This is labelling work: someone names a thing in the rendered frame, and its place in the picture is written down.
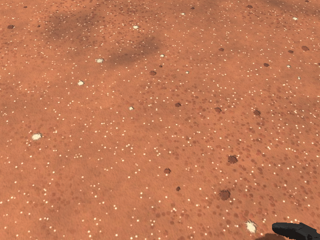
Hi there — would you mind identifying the robot right hand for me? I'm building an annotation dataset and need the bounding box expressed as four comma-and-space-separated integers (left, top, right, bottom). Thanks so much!
272, 222, 320, 240

